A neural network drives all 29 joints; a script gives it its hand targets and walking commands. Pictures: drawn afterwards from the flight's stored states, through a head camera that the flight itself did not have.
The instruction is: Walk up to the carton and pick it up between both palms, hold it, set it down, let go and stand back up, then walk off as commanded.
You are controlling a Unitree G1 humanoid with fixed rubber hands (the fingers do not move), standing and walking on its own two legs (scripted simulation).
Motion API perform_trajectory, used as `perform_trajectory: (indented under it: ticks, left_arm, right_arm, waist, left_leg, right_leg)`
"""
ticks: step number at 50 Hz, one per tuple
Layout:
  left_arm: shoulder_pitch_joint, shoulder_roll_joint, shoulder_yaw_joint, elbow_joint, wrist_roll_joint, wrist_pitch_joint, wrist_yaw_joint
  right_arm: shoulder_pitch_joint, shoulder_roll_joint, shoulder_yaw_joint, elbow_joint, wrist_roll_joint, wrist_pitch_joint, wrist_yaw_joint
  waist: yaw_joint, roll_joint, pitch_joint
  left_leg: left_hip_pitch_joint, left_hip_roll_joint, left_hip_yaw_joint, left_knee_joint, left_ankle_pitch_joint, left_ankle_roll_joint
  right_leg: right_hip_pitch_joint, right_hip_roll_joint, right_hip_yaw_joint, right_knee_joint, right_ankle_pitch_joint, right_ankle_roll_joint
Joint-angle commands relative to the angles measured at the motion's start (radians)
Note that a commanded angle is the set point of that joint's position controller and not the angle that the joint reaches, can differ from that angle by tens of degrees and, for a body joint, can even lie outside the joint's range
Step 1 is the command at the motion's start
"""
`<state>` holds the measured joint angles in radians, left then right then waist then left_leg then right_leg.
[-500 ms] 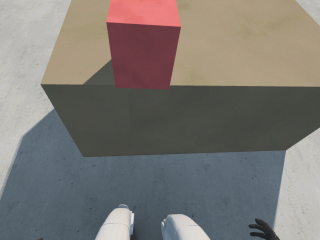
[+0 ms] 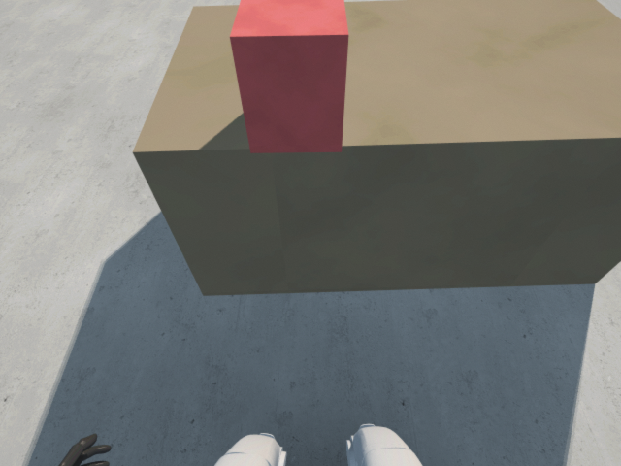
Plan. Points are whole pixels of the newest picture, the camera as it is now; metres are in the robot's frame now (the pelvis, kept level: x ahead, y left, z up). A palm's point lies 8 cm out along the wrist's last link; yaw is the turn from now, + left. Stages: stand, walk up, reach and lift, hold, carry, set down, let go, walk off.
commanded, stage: walk off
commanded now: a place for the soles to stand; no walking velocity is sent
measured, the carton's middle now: (294, 73) +0.82 +0.03 +0.06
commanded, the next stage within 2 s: stand in 0.46 s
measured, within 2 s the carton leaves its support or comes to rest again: neither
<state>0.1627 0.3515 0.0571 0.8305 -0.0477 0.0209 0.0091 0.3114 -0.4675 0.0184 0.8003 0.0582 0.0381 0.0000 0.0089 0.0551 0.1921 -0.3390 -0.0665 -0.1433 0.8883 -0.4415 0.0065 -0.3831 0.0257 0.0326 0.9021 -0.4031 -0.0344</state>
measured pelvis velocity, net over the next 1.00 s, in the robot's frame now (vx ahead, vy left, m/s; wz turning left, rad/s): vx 0.01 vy -0.01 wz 0.00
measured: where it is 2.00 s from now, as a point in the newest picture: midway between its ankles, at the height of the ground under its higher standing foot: outside the picture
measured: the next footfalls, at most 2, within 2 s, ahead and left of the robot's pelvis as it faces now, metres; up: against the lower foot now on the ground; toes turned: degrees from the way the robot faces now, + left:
none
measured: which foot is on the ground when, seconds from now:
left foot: down 0.00-1.00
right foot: down 0.00-1.00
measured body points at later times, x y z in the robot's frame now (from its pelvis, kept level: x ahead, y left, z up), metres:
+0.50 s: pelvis +0.00 +0.00 +0.02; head +0.02 +0.00 +0.47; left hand +0.12 +0.30 -0.09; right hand +0.11 -0.30 -0.09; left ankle +0.05 +0.14 -0.69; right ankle +0.03 -0.12 -0.69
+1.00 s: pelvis +0.01 -0.01 +0.02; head +0.03 -0.01 +0.47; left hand +0.15 +0.30 -0.08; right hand +0.13 -0.30 -0.09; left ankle +0.05 +0.14 -0.69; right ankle +0.03 -0.12 -0.69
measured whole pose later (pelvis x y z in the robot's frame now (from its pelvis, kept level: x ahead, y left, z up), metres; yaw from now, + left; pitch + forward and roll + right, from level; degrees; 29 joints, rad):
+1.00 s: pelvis +0.01 -0.01 +0.02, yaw +0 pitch -4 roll +0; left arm 0.13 0.35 0.06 0.83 -0.05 -0.01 -0.01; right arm 0.19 -0.38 0.02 0.80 0.06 -0.03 0.00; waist 0.01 0.00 0.12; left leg -0.33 -0.05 -0.14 0.75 -0.35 -0.03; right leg -0.32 0.01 0.03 0.77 -0.38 -0.01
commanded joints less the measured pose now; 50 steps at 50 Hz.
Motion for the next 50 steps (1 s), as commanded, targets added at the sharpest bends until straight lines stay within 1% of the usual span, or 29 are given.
perform_trajectory:
  ticks: [1,2,3,4,6,7,8,9,10,11,12,13,14,15,16,17,19,21,23,24,25,27,28,30,35,38,40,44,50]
  left_arm:
    - [-0.051,0.200,0.083,-0.111,0.063,-0.011,0.002]
    - [-0.029,0.211,0.089,-0.090,0.061,-0.016,0.004]
    - [0.000,0.219,0.086,-0.079,0.058,-0.017,0.005]
    - [0.032,0.214,0.081,-0.071,0.056,-0.021,0.002]
    - [0.052,0.212,0.080,-0.062,0.060,-0.036,-0.004]
    - [0.056,0.201,0.076,-0.059,0.060,-0.043,-0.004]
    - [0.054,0.201,0.074,-0.060,0.065,-0.051,-0.003]
    - [0.032,0.232,0.075,-0.061,0.069,-0.059,0.000]
    - [0.020,0.267,0.078,-0.052,0.070,-0.065,-0.001]
    - [0.009,0.282,0.078,-0.049,0.071,-0.071,0.000]
    - [-0.019,0.273,0.075,-0.051,0.068,-0.071,0.001]
    - [-0.038,0.253,0.067,-0.053,0.065,-0.069,0.001]
    - [-0.048,0.232,0.060,-0.053,0.061,-0.065,-0.001]
    - [-0.048,0.217,0.055,-0.052,0.058,-0.061,-0.003]
    - [-0.042,0.207,0.052,-0.051,0.057,-0.060,-0.003]
    - [-0.034,0.203,0.051,-0.054,0.058,-0.061,-0.001]
    - [-0.019,0.213,0.051,-0.054,0.057,-0.065,0.001]
    - [-0.023,0.225,0.051,-0.050,0.059,-0.069,0.000]
    - [-0.035,0.229,0.051,-0.046,0.057,-0.069,-0.001]
    - [-0.057,0.246,0.031,-0.010,0.067,-0.068,-0.007]
    - [-0.068,0.243,0.028,-0.010,0.071,-0.069,-0.009]
    - [-0.071,0.247,0.025,0.000,0.072,-0.070,-0.011]
    - [-0.067,0.249,0.025,0.003,0.072,-0.071,-0.012]
    - [-0.065,0.243,0.023,0.007,0.069,-0.071,-0.015]
    - [-0.077,0.243,0.022,0.011,0.062,-0.079,-0.014]
    - [-0.080,0.242,0.023,0.012,0.060,-0.078,-0.011]
    - [-0.084,0.246,0.023,0.015,0.059,-0.075,-0.010]
    - [-0.087,0.237,0.021,0.019,0.060,-0.073,-0.010]
    - [-0.094,0.239,0.023,0.021,0.059,-0.073,-0.011]
  right_arm:
    - [0.073,-0.221,-0.142,-0.015,-0.092,-0.062,-0.009]
    - [-0.006,-0.232,-0.138,-0.039,-0.093,-0.070,-0.015]
    - [-0.083,-0.213,-0.127,-0.067,-0.098,-0.076,-0.025]
    - [-0.113,-0.198,-0.122,-0.070,-0.096,-0.080,-0.027]
    - [-0.104,-0.177,-0.119,-0.066,-0.090,-0.076,-0.022]
    - [-0.114,-0.161,-0.114,-0.069,-0.087,-0.074,-0.018]
    - [-0.119,-0.140,-0.108,-0.066,-0.086,-0.072,-0.016]
    - [-0.114,-0.119,-0.105,-0.057,-0.077,-0.071,-0.015]
    - [-0.103,-0.105,-0.108,-0.044,-0.070,-0.071,-0.019]
    - [-0.079,-0.105,-0.111,-0.029,-0.064,-0.072,-0.021]
    - [-0.053,-0.108,-0.113,-0.015,-0.062,-0.073,-0.020]
    - [-0.049,-0.112,-0.112,-0.005,-0.062,-0.076,-0.018]
    - [-0.049,-0.117,-0.110,-0.005,-0.064,-0.080,-0.017]
    - [-0.062,-0.125,-0.105,-0.010,-0.066,-0.084,-0.017]
    - [-0.082,-0.131,-0.101,-0.017,-0.069,-0.088,-0.017]
    - [-0.102,-0.126,-0.095,-0.024,-0.070,-0.089,-0.018]
    - [-0.126,-0.118,-0.089,-0.028,-0.068,-0.090,-0.020]
    - [-0.124,-0.104,-0.088,-0.024,-0.064,-0.087,-0.020]
    - [-0.118,-0.106,-0.090,-0.016,-0.061,-0.087,-0.020]
    - [-0.143,-0.134,-0.089,0.010,-0.087,-0.085,-0.009]
    - [-0.151,-0.134,-0.092,0.008,-0.088,-0.085,-0.003]
    - [-0.150,-0.136,-0.092,0.013,-0.090,-0.087,0.002]
    - [-0.150,-0.140,-0.094,0.015,-0.092,-0.087,0.004]
    - [-0.161,-0.140,-0.092,0.008,-0.091,-0.091,0.004]
    - [-0.166,-0.130,-0.084,0.008,-0.086,-0.101,0.003]
    - [-0.169,-0.126,-0.083,0.008,-0.084,-0.098,0.001]
    - [-0.173,-0.132,-0.083,0.008,-0.083,-0.096,-0.001]
    - [-0.180,-0.129,-0.080,0.008,-0.085,-0.093,-0.001]
    - [-0.185,-0.123,-0.076,0.007,-0.087,-0.094,-0.001]
  waist:
    - [-0.080,0.028,-0.058]
    - [-0.057,0.054,-0.030]
    - [-0.017,0.013,-0.015]
    - [0.000,0.044,-0.046]
    - [-0.001,0.091,-0.104]
    - [0.008,0.088,-0.120]
    - [0.018,0.054,-0.126]
    - [0.012,-0.017,-0.107]
    - [0.003,-0.057,-0.115]
    - [-0.012,-0.087,-0.126]
    - [-0.031,-0.086,-0.132]
    - [-0.042,-0.077,-0.141]
    - [-0.045,-0.063,-0.162]
    - [-0.037,-0.055,-0.180]
    - [-0.025,-0.047,-0.183]
    - [-0.013,-0.047,-0.186]
    - [-0.002,-0.042,-0.192]
    - [-0.008,-0.053,-0.196]
    - [-0.018,-0.057,-0.199]
    - [0.003,-0.053,-0.199]
    - [-0.003,-0.053,-0.163]
    - [-0.007,-0.042,-0.122]
    - [-0.005,-0.034,-0.119]
    - [0.001,-0.038,-0.133]
    - [-0.001,-0.048,-0.200]
    - [-0.001,-0.046,-0.229]
    - [-0.003,-0.045,-0.231]
    - [0.002,-0.047,-0.219]
    - [-0.001,-0.045,-0.224]
  left_leg:
    - [-0.047,0.268,-0.487,-0.589,-0.521,0.166]
    - [-0.207,0.326,-0.587,-0.701,-0.538,0.193]
    - [-0.239,0.306,-0.551,-0.689,-0.409,0.180]
    - [-0.195,0.281,-0.476,-0.631,-0.300,0.172]
    - [-0.166,0.231,-0.357,-0.547,-0.147,0.158]
    - [-0.175,0.213,-0.310,-0.514,-0.093,0.144]
    - [-0.192,0.181,-0.261,-0.463,-0.038,0.104]
    - [-0.219,0.108,-0.193,-0.400,0.003,0.059]
    - [-0.165,0.055,-0.123,-0.316,0.063,0.037]
    - [-0.084,0.028,-0.078,-0.234,0.118,0.033]
    - [-0.027,0.037,-0.066,-0.234,0.138,0.039]
    - [0.015,0.061,-0.081,-0.275,0.158,0.050]
    - [0.045,0.091,-0.114,-0.327,0.181,0.066]
    - [0.032,0.125,-0.157,-0.386,0.182,0.078]
    - [-0.004,0.155,-0.203,-0.417,0.188,0.088]
    - [-0.040,0.168,-0.220,-0.425,0.203,0.091]
    - [-0.056,0.149,-0.182,-0.399,0.255,0.077]
    - [-0.027,0.113,-0.130,-0.360,0.275,0.059]
    - [0.009,0.104,-0.110,-0.353,0.268,0.057]
    - [0.036,0.096,-0.078,-0.343,0.129,0.060]
    - [0.025,0.095,-0.080,-0.349,0.067,0.064]
    - [0.002,0.101,-0.092,-0.380,-0.019,0.071]
    - [-0.008,0.102,-0.096,-0.393,-0.043,0.071]
    - [-0.006,0.105,-0.096,-0.395,-0.024,0.073]
    - [0.040,0.106,-0.077,-0.357,0.197,0.070]
    - [0.065,0.106,-0.066,-0.337,0.263,0.065]
    - [0.071,0.112,-0.070,-0.342,0.270,0.061]
    - [0.054,0.117,-0.076,-0.355,0.217,0.063]
    - [0.064,0.117,-0.069,-0.358,0.228,0.063]
  right_leg:
    - [-0.154,0.002,0.103,-0.185,-0.297,0.003]
    - [-0.012,0.046,0.070,0.032,-0.160,0.014]
    - [0.031,0.014,0.092,0.055,-0.131,0.011]
    - [0.044,-0.021,0.073,0.002,-0.124,0.012]
    - [0.128,-0.035,0.047,-0.137,-0.095,0.013]
    - [0.198,-0.045,0.049,-0.240,-0.044,0.006]
    - [0.254,-0.072,0.098,-0.351,-0.013,-0.006]
    - [0.248,-0.129,0.219,-0.452,-0.034,-0.023]
    - [0.186,-0.198,0.316,-0.516,-0.077,-0.054]
    - [0.120,-0.250,0.374,-0.554,-0.071,-0.084]
    - [0.079,-0.250,0.355,-0.535,-0.050,-0.099]
    - [0.056,-0.215,0.301,-0.503,-0.033,-0.095]
    - [0.053,-0.170,0.235,-0.466,-0.005,-0.076]
    - [0.088,-0.128,0.167,-0.419,0.040,-0.049]
    - [0.134,-0.101,0.127,-0.374,0.104,-0.031]
    - [0.179,-0.097,0.117,-0.357,0.145,-0.023]
    - [0.202,-0.115,0.134,-0.375,0.194,-0.023]
    - [0.182,-0.147,0.178,-0.424,0.196,-0.038]
    - [0.153,-0.156,0.182,-0.441,0.178,-0.050]
    - [0.091,-0.141,0.224,-0.439,0.002,-0.062]
    - [0.039,-0.138,0.235,-0.456,-0.097,-0.068]
    - [0.001,-0.126,0.235,-0.474,-0.210,-0.068]
    - [0.003,-0.119,0.228,-0.472,-0.223,-0.064]
    - [0.024,-0.114,0.215,-0.466,-0.185,-0.061]
    - [0.085,-0.123,0.204,-0.429,0.038,-0.062]
    - [0.104,-0.130,0.203,-0.417,0.122,-0.062]
    - [0.100,-0.129,0.196,-0.417,0.128,-0.060]
    - [0.099,-0.126,0.196,-0.429,0.082,-0.057]
    - [0.098,-0.124,0.195,-0.435,0.098,-0.055]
